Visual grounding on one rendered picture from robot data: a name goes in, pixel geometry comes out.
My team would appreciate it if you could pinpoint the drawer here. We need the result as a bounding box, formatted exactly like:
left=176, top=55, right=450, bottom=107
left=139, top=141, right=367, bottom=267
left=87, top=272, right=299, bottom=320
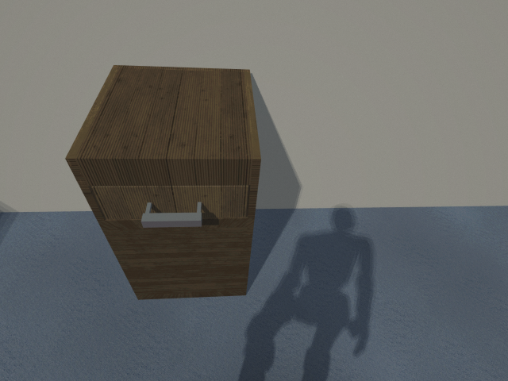
left=91, top=185, right=248, bottom=219

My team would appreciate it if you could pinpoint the cabinet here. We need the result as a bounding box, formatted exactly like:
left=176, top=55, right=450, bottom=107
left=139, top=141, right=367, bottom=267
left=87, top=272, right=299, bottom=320
left=65, top=65, right=261, bottom=300

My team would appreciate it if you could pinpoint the handle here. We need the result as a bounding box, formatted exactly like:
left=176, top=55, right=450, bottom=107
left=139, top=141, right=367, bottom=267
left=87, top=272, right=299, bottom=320
left=141, top=202, right=202, bottom=228

